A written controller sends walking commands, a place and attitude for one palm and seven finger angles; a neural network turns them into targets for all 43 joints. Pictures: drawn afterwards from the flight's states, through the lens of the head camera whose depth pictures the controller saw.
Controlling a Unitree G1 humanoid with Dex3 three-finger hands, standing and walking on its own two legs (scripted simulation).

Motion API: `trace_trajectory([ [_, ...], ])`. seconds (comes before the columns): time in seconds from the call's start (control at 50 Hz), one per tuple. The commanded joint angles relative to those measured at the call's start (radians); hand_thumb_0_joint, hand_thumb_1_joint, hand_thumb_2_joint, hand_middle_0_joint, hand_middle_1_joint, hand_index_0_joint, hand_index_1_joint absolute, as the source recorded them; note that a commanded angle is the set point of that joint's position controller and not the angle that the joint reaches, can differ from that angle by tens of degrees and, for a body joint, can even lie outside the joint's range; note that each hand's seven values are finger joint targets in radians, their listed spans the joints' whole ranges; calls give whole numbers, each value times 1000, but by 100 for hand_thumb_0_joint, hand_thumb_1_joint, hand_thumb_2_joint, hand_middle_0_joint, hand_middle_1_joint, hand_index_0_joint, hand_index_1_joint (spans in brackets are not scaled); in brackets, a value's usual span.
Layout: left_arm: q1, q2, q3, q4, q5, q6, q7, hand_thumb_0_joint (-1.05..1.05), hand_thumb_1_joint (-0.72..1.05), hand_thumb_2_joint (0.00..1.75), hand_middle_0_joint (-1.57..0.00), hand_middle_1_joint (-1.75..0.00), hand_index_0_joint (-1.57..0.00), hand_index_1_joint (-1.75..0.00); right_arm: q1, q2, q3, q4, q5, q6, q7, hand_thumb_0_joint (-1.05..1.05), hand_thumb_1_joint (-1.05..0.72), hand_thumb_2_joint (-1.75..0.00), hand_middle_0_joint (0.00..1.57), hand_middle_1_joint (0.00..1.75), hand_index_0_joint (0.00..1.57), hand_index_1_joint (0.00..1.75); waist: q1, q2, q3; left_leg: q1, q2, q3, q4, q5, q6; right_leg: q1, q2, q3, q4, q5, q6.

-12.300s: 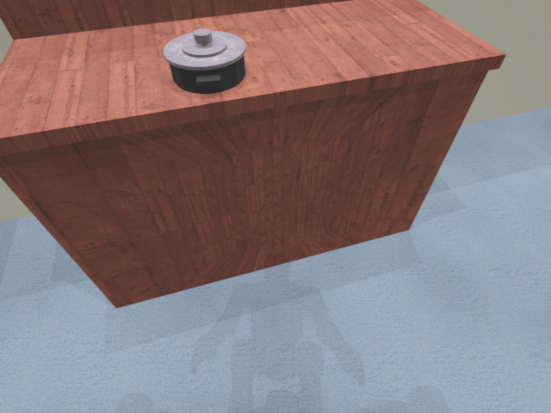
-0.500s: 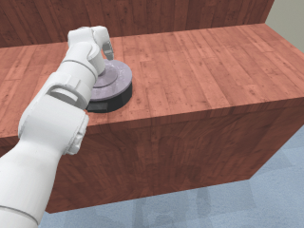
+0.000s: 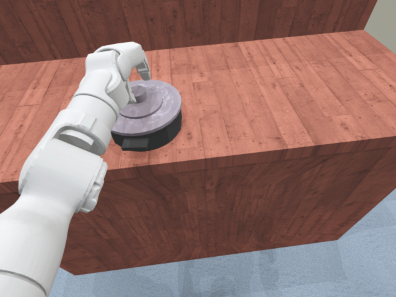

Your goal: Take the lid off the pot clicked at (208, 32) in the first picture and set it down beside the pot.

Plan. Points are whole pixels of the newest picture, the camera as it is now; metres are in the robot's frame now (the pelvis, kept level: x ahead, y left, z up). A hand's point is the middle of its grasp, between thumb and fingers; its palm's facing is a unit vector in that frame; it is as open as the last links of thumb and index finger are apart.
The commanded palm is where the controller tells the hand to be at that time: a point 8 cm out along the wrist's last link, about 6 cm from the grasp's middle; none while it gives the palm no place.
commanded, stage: raise the hand to come down again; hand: left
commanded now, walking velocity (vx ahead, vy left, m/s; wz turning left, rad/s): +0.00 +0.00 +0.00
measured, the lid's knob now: (137, 94) +0.51 +0.12 +0.16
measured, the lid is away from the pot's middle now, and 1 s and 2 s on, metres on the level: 0.00 0.00 0.00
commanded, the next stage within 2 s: move the open hand above the knob in 0.88 s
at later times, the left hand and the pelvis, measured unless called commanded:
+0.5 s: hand (120, 78) +0.47 +0.13 +0.22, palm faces -0.28 -0.09 -0.96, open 10.4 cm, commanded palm +0.47 +0.13 +0.28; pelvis +0.00 -0.01 +0.00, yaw +1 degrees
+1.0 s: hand (124, 71) +0.48 +0.12 +0.23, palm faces -0.26 -0.08 -0.96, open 10.3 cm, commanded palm +0.47 +0.12 +0.28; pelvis -0.01 +0.00 +0.00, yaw +0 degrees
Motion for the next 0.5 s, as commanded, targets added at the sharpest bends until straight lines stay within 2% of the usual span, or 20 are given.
trace_trajectory([
  [0.0, -595, 248, 83, -255, 20, -6, 22, 0, -18, 112, -63, -42, -63, -42, -20, -147, -45, -114, -1, -16, -11, 0, -90, -90, 20, 30, 20, 30, -1, -115, -402, 327, -26, -22, 54, 500, 48, 48, 64, -36, -11, 468, -40],
  [0.02, -606, 225, 61, -282, 23, -13, 21, 0, -18, 112, -63, -42, -63, -42, -31, -138, -44, -127, -1, -19, -11, 0, -90, -90, 20, 30, 20, 30, 1, -105, -433, 347, -28, -24, 60, 530, 50, 57, 63, -33, -5, 485, -41],
  [0.06, -565, 207, 52, -270, 34, -4, 19, 0, -18, 112, -63, -41, -63, -41, -36, -135, -47, -128, 0, -13, -8, 0, -90, -90, 20, 30, 20, 30, 5, -104, -421, 357, -22, -23, 64, 559, 48, 47, 63, -36, -5, 484, -40],
  [0.08, -525, 190, 44, -253, 21, 5, 18, 0, -18, 113, -64, -41, -64, -41, -38, -139, -49, -127, 1, -6, -6, 0, -90, -90, 20, 30, 20, 30, 7, -96, -394, 351, -21, -22, 66, 565, 46, 44, 63, -39, -9, 491, -44],
  [0.14, -526, 213, 56, -201, 24, 36, 6, 0, -19, 114, -65, -38, -65, -38, -55, -143, -39, -123, 3, 11, -10, 0, -90, -90, 20, 30, 20, 30, 1, -158, -330, 290, -31, -8, 48, 463, 48, 54, 60, -39, -18, 473, -41],
  [0.16, -566, 228, 62, -240, 20, 35, 4, 0, -19, 114, -66, -36, -66, -36, -62, -142, -38, -130, 4, 10, -12, 0, -90, -90, 20, 30, 20, 30, 3, -158, -341, 292, -33, -8, 40, 441, 49, 65, 58, -36, -21, 473, -39],
  [0.18, -575, 215, 44, -265, 11, 31, 2, 0, -19, 114, -66, -35, -66, -35, -78, -143, -38, -138, 4, 12, -14, 0, -90, -90, 20, 30, 20, 30, 3, -124, -349, 298, -34, -8, 42, 445, 47, 68, 56, -35, -19, 478, -43],
  [0.2, -612, 213, 36, -289, 21, 27, 3, 0, -19, 115, -67, -35, -67, -35, -79, -135, -35, -138, 5, 10, -15, 0, -90, -90, 20, 30, 20, 30, -1, -126, -380, 316, -34, -13, 43, 443, 48, 71, 55, -31, -17, 466, -41],
  [0.22, -611, 199, 27, -264, 26, 30, 0, 0, -19, 115, -67, -34, -67, -34, -77, -133, -36, -135, 4, 9, -18, 0, -90, -90, 20, 30, 20, 30, -7, -127, -361, 315, -35, -9, 47, 434, 50, 56, 57, -32, -19, 468, -42],
  [0.26, -601, 247, 65, -259, 28, 30, -2, 0, -20, 115, -68, -33, -68, -33, -72, -137, -36, -134, 1, 8, -20, 0, -90, -90, 20, 30, 20, 30, 3, -133, -384, 311, -38, -11, 45, 429, 49, 79, 57, -28, -15, 477, -42],
  [0.28, -578, 260, 78, -286, 16, 24, -3, 0, -20, 115, -68, -32, -68, -32, -71, -143, -39, -142, -1, 10, -20, 0, -90, -90, 20, 30, 20, 30, 13, -119, -400, 314, -35, -9, 47, 458, 48, 103, 54, -30, -13, 506, -44],
  [0.3, -561, 258, 72, -250, 29, 30, -8, 0, -20, 116, -68, -31, -68, -31, -80, -137, -34, -141, -1, 13, -21, 0, -90, -90, 20, 30, 20, 30, 11, -136, -391, 303, -38, -7, 47, 447, 49, 103, 53, -26, -11, 503, -41],
  [0.32, -558, 229, 44, -217, 34, 41, -13, 0, -20, 116, -69, -30, -69, -30, -80, -138, -33, -135, 4, 19, -21, 0, -90, -90, 20, 30, 20, 30, 1, -148, -350, 284, -36, -3, 41, 420, 48, 82, 53, -31, -17, 484, -41],
  [0.34, -588, 229, 39, -256, 33, 40, -14, 0, -20, 116, -69, -29, -69, -29, -82, -138, -33, -139, 6, 19, -18, 0, -90, -90, 20, 30, 20, 30, 3, -131, -360, 292, -35, -6, 36, 414, 45, 81, 54, -32, -19, 467, -41],
  [0.38, -590, 186, 6, -244, 14, 43, -23, 0, -20, 117, -70, -27, -70, -27, -90, -141, -35, -139, 8, 20, -19, 0, -90, -90, 20, 30, 20, 30, -11, -121, -324, 289, -39, -8, 36, 378, 44, 57, 56, -36, -29, 450, -44],
  [0.42, -615, 213, 23, -226, 21, 45, -29, 0, -20, 117, -72, -25, -72, -25, -80, -143, -33, -130, 3, 18, -25, 0, -90, -90, 20, 30, 20, 30, -16, -145, -323, 288, -43, -10, 33, 349, 48, 50, 59, -35, -32, 434, -43],
  [0.44, -621, 245, 42, -213, 23, 46, -31, 0, -21, 117, -72, -24, -72, -24, -78, -145, -32, -128, 4, 19, -27, 0, -90, -90, 20, 30, 20, 30, -16, -150, -321, 274, -43, -8, 27, 321, 48, 57, 58, -32, -35, 422, -41],
  [0.48, -642, 245, 34, -224, 14, 39, -30, 0, -21, 118, -73, -22, -73, -22, -71, -152, -35, -125, 5, 17, -31, 0, -90, -90, 20, 30, 20, 30, -21, -126, -321, 273, -43, -10, 24, 312, 45, 52, 57, -35, -38, 418, -46],
])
